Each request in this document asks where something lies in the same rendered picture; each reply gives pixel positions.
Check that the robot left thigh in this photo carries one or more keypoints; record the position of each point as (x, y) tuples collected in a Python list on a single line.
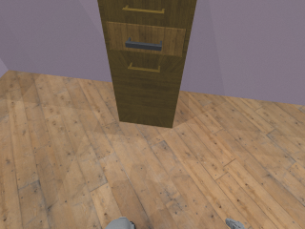
[(120, 224)]

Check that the drawer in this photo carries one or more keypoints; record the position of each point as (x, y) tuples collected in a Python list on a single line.
[(172, 38)]

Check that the cabinet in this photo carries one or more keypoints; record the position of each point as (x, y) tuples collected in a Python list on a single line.
[(141, 98)]

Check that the robot right hand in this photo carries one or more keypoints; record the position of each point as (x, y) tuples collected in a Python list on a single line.
[(233, 224)]

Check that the handle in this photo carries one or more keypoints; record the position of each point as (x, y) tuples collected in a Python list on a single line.
[(143, 70), (157, 14), (143, 45)]

